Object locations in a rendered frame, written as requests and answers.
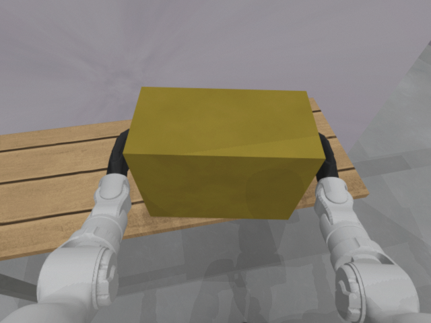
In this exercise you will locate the robot left upper arm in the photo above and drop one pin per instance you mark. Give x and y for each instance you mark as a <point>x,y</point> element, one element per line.
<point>75,284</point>

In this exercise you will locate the robot left forearm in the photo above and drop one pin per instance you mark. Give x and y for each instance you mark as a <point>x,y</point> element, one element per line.
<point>106,224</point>

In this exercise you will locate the carton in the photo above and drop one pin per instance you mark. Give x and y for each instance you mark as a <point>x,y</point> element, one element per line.
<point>223,153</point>

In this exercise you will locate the robot right hand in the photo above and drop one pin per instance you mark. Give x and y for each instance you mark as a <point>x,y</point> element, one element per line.
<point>328,168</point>

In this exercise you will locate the robot left hand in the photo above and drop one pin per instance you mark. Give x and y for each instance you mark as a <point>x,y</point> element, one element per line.
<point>117,163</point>

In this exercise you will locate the robot right forearm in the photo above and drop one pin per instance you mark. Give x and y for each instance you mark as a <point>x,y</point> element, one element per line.
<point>344,235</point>

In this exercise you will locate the table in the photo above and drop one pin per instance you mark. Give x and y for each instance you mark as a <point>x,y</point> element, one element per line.
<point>48,179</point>

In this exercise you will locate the robot right upper arm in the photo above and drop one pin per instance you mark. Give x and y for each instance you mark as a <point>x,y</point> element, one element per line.
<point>376,293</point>

